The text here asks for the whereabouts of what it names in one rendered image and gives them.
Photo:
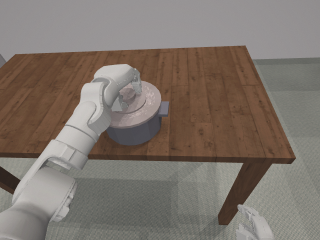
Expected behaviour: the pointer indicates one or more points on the knob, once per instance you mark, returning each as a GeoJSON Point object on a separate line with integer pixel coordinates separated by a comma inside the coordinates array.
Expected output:
{"type": "Point", "coordinates": [128, 94]}

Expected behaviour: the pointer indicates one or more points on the left robot upper arm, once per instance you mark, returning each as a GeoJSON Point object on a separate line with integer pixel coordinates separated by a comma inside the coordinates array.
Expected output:
{"type": "Point", "coordinates": [47, 197]}

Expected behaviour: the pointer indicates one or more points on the pot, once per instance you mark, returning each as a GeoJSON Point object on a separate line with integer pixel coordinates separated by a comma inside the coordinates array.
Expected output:
{"type": "Point", "coordinates": [142, 133]}

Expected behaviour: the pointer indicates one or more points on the robot left hand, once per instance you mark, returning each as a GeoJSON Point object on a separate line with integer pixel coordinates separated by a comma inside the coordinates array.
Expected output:
{"type": "Point", "coordinates": [122, 74]}

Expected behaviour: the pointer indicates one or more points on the lid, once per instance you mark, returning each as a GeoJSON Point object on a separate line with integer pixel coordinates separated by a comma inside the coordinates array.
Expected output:
{"type": "Point", "coordinates": [143, 108]}

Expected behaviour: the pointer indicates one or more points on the robot right hand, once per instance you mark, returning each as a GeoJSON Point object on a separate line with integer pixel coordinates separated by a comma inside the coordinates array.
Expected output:
{"type": "Point", "coordinates": [259, 226]}

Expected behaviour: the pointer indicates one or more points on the robot left forearm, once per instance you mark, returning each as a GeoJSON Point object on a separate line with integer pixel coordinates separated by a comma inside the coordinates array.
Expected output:
{"type": "Point", "coordinates": [70, 149]}

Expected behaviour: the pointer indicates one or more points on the table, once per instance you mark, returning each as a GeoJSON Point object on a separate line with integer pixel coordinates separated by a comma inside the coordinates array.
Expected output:
{"type": "Point", "coordinates": [219, 110]}

